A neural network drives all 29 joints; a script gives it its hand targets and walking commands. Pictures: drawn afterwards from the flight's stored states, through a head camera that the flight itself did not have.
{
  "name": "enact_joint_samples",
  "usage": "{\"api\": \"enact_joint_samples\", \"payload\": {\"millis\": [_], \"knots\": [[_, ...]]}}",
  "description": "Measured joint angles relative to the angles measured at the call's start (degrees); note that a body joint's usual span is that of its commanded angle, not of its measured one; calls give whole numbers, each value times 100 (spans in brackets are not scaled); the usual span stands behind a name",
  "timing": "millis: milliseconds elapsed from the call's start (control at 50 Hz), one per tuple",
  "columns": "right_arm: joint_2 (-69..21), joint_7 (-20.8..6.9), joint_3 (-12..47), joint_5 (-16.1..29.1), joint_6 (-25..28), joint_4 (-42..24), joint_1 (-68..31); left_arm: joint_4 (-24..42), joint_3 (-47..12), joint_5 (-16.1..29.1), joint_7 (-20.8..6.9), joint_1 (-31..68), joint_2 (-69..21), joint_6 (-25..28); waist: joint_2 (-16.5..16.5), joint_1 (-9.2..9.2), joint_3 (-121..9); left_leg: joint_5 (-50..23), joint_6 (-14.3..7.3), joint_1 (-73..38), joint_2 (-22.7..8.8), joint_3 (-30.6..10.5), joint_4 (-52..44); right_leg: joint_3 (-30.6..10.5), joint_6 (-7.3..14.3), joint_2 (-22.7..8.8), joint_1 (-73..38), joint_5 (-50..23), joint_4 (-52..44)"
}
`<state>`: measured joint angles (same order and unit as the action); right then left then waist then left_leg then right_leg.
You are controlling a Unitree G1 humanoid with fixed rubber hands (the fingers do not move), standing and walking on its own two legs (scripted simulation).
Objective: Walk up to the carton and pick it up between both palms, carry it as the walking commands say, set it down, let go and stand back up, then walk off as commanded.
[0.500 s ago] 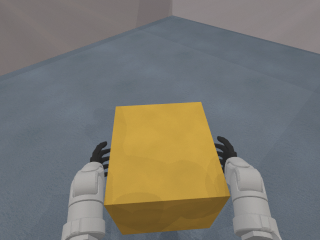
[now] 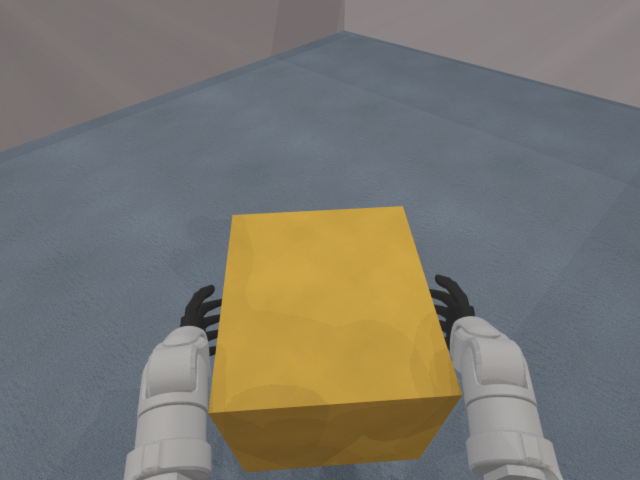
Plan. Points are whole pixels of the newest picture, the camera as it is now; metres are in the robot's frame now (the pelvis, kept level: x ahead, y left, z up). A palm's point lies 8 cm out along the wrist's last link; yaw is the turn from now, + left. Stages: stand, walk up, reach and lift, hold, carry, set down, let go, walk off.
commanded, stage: hold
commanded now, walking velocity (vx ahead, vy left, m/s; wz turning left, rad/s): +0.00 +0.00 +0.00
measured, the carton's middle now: (325, 336) +0.32 +0.00 -0.02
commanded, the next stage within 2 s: carry in 0.50 s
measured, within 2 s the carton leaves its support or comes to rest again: neither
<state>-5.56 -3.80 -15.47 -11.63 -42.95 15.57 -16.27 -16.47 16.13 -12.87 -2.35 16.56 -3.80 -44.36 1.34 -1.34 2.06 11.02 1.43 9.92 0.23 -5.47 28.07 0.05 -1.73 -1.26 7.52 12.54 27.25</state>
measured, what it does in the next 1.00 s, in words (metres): stands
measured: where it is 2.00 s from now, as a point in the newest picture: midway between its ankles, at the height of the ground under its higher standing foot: outside the picture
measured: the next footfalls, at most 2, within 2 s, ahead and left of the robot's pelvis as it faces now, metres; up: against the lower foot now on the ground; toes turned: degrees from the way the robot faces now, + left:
none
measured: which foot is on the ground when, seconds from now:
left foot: down 0.00-1.00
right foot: down 0.00-1.00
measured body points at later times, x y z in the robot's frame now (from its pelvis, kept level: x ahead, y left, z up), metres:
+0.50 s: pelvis +0.00 +0.00 +0.00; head -0.04 -0.01 +0.45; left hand +0.30 +0.18 +0.03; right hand +0.30 -0.17 +0.03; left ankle +0.06 +0.14 -0.74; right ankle +0.03 -0.14 -0.74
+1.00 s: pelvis -0.03 +0.00 -0.02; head -0.01 +0.00 +0.43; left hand +0.32 +0.17 +0.07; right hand +0.32 -0.18 +0.08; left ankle +0.05 +0.13 -0.73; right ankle +0.02 -0.13 -0.74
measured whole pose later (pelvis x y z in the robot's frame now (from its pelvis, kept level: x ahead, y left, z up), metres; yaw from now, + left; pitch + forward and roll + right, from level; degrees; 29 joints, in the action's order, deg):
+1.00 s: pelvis -0.03 +0.00 -0.02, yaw -2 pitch +2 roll +0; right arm -1.1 4.6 -13.8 -2.0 -61.6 1.5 -30.4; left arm 1.4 15.5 0.8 7.8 26.5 -0.2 -62.2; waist -0.8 0.3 0.5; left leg 22.8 2.3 28.8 -0.7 -4.0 40.8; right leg 0.1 -0.1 -0.2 25.3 13.7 37.2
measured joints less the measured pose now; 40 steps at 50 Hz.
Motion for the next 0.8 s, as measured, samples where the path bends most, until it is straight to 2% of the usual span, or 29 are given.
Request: {"api": "enact_joint_samples", "payload": {"millis": [560, 620, 700, 760, 800], "knots": [[6, -15, 20, 0, -90, -150, 4, 156, -43, 25, 14, -31, -10, -62, -2, 0, -110, 13, 10, 207, -4, 0, 89, 0, 1, 8, 185, -1, 44], [55, -28, 103, 7, -269, -429, -83, 448, -63, 172, 85, -30, -19, -182, -10, 1, -179, 82, 10, 557, -15, 0, 316, -1, 1, 27, 475, -2, 142], [64, -2, 131, 144, -525, -688, -412, 1058, -67, 487, 303, -20, 43, -483, -192, 36, -179, 65, -7, 917, 33, 54, 431, 0, 1, -32, 960, 15, 477], [63, 151, 164, 324, -859, -957, -768, 1579, -67, 813, 497, -9, 147, -770, -214, 152, -185, 43, -27, 1199, -36, 145, 495, 1, 1, 32, 1473, 817, 1126], [76, 272, 164, 435, -1090, -1151, -973, 1831, -67, 1008, 633, 96, 216, -982, -216, 216, -191, 18, -16, 1368, -62, 151, 547, -4, 1, 50, 1579, 1063, 1169]]}}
